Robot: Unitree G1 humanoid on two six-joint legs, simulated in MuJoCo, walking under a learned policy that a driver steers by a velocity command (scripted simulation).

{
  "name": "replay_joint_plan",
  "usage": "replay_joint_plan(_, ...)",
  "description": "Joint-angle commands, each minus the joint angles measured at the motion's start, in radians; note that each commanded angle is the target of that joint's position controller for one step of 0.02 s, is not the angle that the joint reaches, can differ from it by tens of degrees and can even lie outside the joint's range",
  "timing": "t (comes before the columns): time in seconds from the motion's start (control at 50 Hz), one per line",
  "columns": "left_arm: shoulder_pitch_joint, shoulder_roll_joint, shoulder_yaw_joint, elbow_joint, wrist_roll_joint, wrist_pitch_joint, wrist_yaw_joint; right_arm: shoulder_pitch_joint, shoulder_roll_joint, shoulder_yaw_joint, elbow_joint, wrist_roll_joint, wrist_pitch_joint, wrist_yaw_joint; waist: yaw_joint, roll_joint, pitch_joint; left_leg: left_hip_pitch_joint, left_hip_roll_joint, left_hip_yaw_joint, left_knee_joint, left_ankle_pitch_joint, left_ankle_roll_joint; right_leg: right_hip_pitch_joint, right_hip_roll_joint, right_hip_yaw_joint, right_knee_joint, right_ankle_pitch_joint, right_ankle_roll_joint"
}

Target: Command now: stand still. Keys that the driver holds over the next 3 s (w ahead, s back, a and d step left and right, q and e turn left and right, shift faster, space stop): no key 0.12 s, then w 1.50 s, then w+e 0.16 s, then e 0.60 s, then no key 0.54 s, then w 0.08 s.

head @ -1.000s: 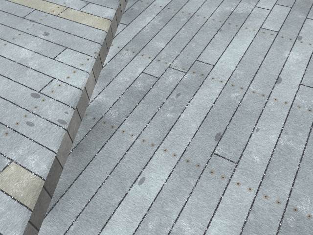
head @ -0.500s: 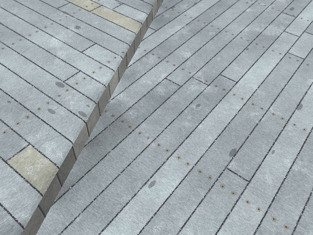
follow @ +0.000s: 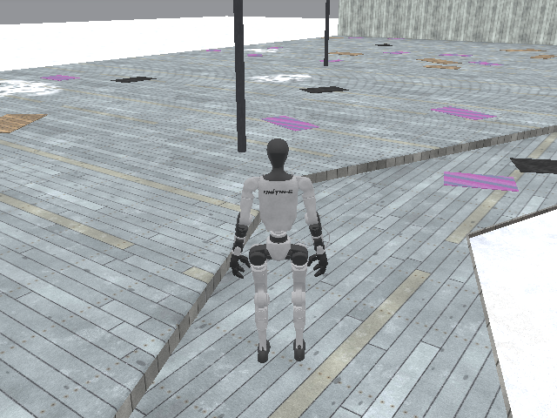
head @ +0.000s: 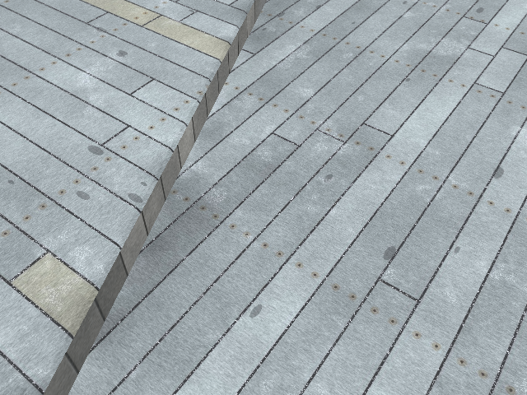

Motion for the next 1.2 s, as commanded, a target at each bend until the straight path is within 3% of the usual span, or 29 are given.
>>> replay_joint_plan(0.02,0.051,0.085,0.010,0.000,0.000,-0.005,0.004,0.042,-0.093,-0.013,-0.009,0.000,-0.007,-0.004,0.003,0.010,0.031,-0.085,0.128,-0.112,-0.075,0.142,0.017,0.021,-0.079,0.080,-0.039,0.103,-0.030)
replay_joint_plan(0.12,0.063,0.070,0.006,0.018,-0.001,-0.006,0.007,0.062,-0.077,-0.010,0.008,0.000,-0.007,-0.006,0.001,0.007,0.037,-0.084,0.127,-0.107,-0.068,0.145,0.017,0.010,-0.078,0.081,-0.036,0.102,-0.031)
replay_joint_plan(0.18,0.076,0.074,0.014,0.016,0.006,-0.002,0.003,0.086,-0.112,-0.029,0.013,-0.002,0.004,-0.005,-0.005,0.046,0.038,-0.113,0.102,-0.129,-0.081,-0.275,0.056,-0.035,-0.010,0.030,0.041,-0.215,-0.051)
replay_joint_plan(0.22,0.042,0.062,0.016,-0.011,0.018,0.001,-0.007,0.130,-0.133,-0.047,0.013,-0.007,0.015,0.001,-0.032,0.086,0.129,-0.145,0.158,-0.238,-0.135,-0.562,0.114,-0.195,0.028,0.006,0.142,-0.362,-0.066)
replay_joint_plan(0.24,0.023,0.034,0.011,-0.030,0.026,-0.003,-0.014,0.169,-0.141,-0.055,0.020,-0.008,0.016,0.002,-0.047,0.129,0.158,-0.126,0.224,-0.332,-0.183,-0.639,0.151,-0.267,0.044,-0.027,0.223,-0.331,-0.066)
replay_joint_plan(0.26,0.006,0.017,0.007,-0.048,0.034,-0.013,-0.018,0.189,-0.147,-0.062,0.025,-0.010,0.014,0.002,-0.055,0.156,0.175,-0.114,0.287,-0.410,-0.218,-0.647,0.188,-0.309,0.032,-0.042,0.289,-0.266,-0.070)
replay_joint_plan(0.3,-0.021,0.039,0.015,-0.080,0.028,-0.037,-0.027,0.181,-0.143,-0.070,0.017,-0.018,0.001,0.006,-0.049,0.139,0.164,-0.095,0.328,-0.444,-0.237,-0.533,0.215,-0.344,-0.002,-0.009,0.357,-0.251,-0.082)
replay_joint_plan(0.34,0.014,0.042,0.021,-0.090,0.017,-0.059,-0.038,0.137,-0.149,-0.078,0.001,-0.014,-0.012,0.010,-0.012,0.124,0.136,-0.107,0.305,-0.371,-0.204,-0.435,0.199,-0.273,-0.008,-0.011,0.272,-0.241,-0.096)
replay_joint_plan(0.38,0.173,0.019,0.026,-0.037,0.003,-0.074,-0.035,0.049,-0.127,-0.078,-0.027,0.001,-0.020,0.014,0.074,0.086,0.116,-0.288,0.209,-0.232,-0.097,-0.358,0.144,0.045,0.049,-0.060,0.068,-0.112,-0.101)
replay_joint_plan(0.4,0.275,0.048,0.038,-0.005,0.008,-0.079,-0.027,0.015,-0.095,-0.071,-0.049,-0.004,-0.030,0.017,0.111,0.005,0.098,-0.412,0.144,-0.148,0.047,-0.302,0.110,0.218,0.002,0.029,-0.004,-0.138,-0.103)
replay_joint_plan(0.42,0.404,0.151,0.065,0.014,0.016,-0.085,-0.018,-0.017,-0.013,-0.048,-0.089,0.002,-0.044,0.026,0.153,-0.243,0.044,-0.569,0.005,0.034,0.380,-0.257,0.055,0.342,-0.235,0.421,-0.197,-0.421,-0.161)
replay_joint_plan(0.44,0.453,0.185,0.077,0.040,0.006,-0.073,-0.020,-0.041,-0.073,-0.061,-0.113,-0.029,-0.049,0.032,0.137,-0.236,0.078,-0.667,0.003,0.059,0.588,-0.312,0.054,0.301,-0.361,0.633,-0.261,-0.510,-0.219)
replay_joint_plan(0.46,0.352,0.130,0.063,0.008,0.010,-0.072,-0.021,-0.044,-0.091,-0.067,-0.107,-0.043,-0.053,0.042,0.074,-0.090,0.140,-0.676,0.067,0.013,0.696,-0.227,0.063,0.212,-0.344,0.582,-0.254,-0.494,-0.220)
replay_joint_plan(0.5,0.228,0.096,0.052,-0.042,0.008,-0.089,-0.026,-0.006,-0.048,-0.060,-0.086,-0.028,-0.064,0.061,0.009,-0.037,0.141,-0.625,0.117,0.003,0.712,-0.068,0.051,0.137,-0.264,0.413,-0.271,-0.281,-0.190)
replay_joint_plan(0.58,0.296,0.054,0.032,-0.011,0.002,-0.113,-0.020,-0.040,-0.054,-0.068,-0.097,-0.030,-0.047,0.070,-0.003,-0.065,0.090,-0.625,0.113,0.073,0.698,0.028,0.014,0.192,-0.183,0.190,-0.225,0.256,-0.164)
replay_joint_plan(0.72,0.344,0.057,0.015,0.003,0.006,-0.117,-0.009,-0.331,-0.014,-0.042,-0.217,-0.010,-0.034,0.067,0.039,-0.101,0.129,-0.520,0.049,0.181,0.336,0.134,0.009,0.133,-0.136,0.063,-0.217,0.591,-0.154)
replay_joint_plan(0.76,0.338,0.078,0.018,0.007,0.008,-0.121,-0.005,-0.328,-0.033,-0.045,-0.228,-0.009,-0.035,0.060,0.023,-0.112,0.115,-0.430,0.025,0.196,0.262,0.130,0.043,0.156,-0.159,0.052,-0.183,0.742,-0.154)
replay_joint_plan(0.8,0.305,0.102,0.025,0.003,0.006,-0.124,-0.001,-0.215,-0.072,-0.061,-0.205,-0.009,-0.042,0.046,-0.039,-0.119,0.045,-0.288,-0.017,0.194,0.238,0.096,0.087,0.198,-0.175,0.035,-0.041,0.996,-0.143)
replay_joint_plan(0.84,0.257,0.124,0.033,-0.008,0.001,-0.116,-0.003,0.072,-0.114,-0.090,-0.113,-0.011,-0.058,0.033,-0.165,-0.104,-0.097,0.011,-0.018,0.158,0.136,0.127,0.131,0.157,-0.159,0.014,0.289,0.954,-0.132)
replay_joint_plan(0.86,0.260,0.095,0.025,-0.030,-0.003,-0.114,-0.010,0.219,-0.181,-0.113,-0.081,-0.035,-0.063,0.023,-0.208,-0.031,-0.190,0.231,0.155,-0.034,0.107,-0.035,0.172,-0.022,-0.116,-0.007,0.563,0.627,-0.128)
replay_joint_plan(0.88,0.386,-0.041,0.006,-0.046,-0.021,-0.108,-0.025,0.240,-0.260,-0.130,-0.088,-0.057,-0.061,0.028,-0.111,0.186,-0.294,0.465,0.472,-0.569,0.026,-0.099,0.327,-0.372,0.074,-0.021,0.970,-0.288,-0.096)
replay_joint_plan(0.9,0.304,0.073,0.036,-0.051,-0.007,-0.102,-0.025,0.173,-0.223,-0.130,-0.089,-0.011,-0.051,0.039,-0.125,0.071,-0.258,0.383,0.447,-0.700,-0.112,-0.289,0.346,-0.486,0.069,0.092,1.065,-0.266,-0.114)
replay_joint_plan(0.92,0.189,0.091,0.044,-0.098,0.001,-0.105,-0.027,0.049,-0.164,-0.112,-0.110,-0.001,-0.055,0.041,-0.077,0.059,-0.076,0.222,0.417,-0.530,-0.154,-0.320,0.302,-0.542,0.003,0.093,1.021,-0.158,-0.125)
replay_joint_plan(0.94,0.134,0.085,0.046,-0.111,0.006,-0.111,-0.030,-0.004,-0.098,-0.096,-0.116,-0.003,-0.067,0.045,-0.054,0.005,0.001,0.083,0.374,-0.423,-0.189,-0.185,0.267,-0.502,-0.028,0.089,0.960,-0.094,-0.126)
replay_joint_plan(0.98,0.156,0.041,0.046,-0.103,0.024,-0.090,-0.037,0.008,-0.032,-0.073,-0.087,-0.010,-0.087,0.038,0.014,-0.003,0.031,-0.071,0.293,-0.246,-0.210,0.040,0.207,-0.377,-0.063,0.089,0.867,-0.069,-0.105)
replay_joint_plan(1.0,0.171,0.016,0.043,-0.100,0.027,-0.078,-0.043,0.034,-0.030,-0.069,-0.074,-0.010,-0.096,0.035,0.028,0.010,0.026,-0.091,0.279,-0.201,-0.214,0.106,0.198,-0.349,-0.068,0.083,0.831,-0.071,-0.095)
replay_joint_plan(1.06,0.090,0.019,0.047,-0.138,0.031,-0.056,-0.053,0.103,-0.077,-0.072,-0.052,-0.007,-0.111,0.030,0.037,0.037,0.049,-0.094,0.249,-0.113,-0.240,0.205,0.191,-0.417,-0.085,0.042,0.736,-0.021,-0.067)
replay_joint_plan(1.12,-0.078,0.037,0.047,-0.201,0.025,-0.051,-0.060,0.161,-0.080,-0.066,-0.048,-0.004,-0.109,0.032,0.002,0.042,0.082,-0.055,0.222,-0.063,-0.261,0.284,0.168,-0.508,-0.095,0.003,0.584,0.098,-0.044)
replay_joint_plan(1.2,-0.237,0.019,0.034,-0.255,0.010,-0.055,-0.064,0.241,-0.076,-0.059,-0.035,-0.003,-0.109,0.030,-0.047,0.064,0.079,0.021,0.199,-0.007,-0.240,0.439,0.129,-0.480,-0.054,-0.050,0.349,0.214,-0.039)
